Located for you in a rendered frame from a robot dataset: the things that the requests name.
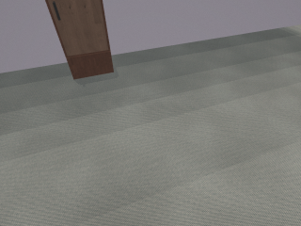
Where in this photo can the handle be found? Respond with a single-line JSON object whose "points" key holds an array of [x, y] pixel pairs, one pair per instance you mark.
{"points": [[56, 11]]}

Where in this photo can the cupboard door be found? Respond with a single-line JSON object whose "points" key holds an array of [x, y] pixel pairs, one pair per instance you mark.
{"points": [[81, 26]]}

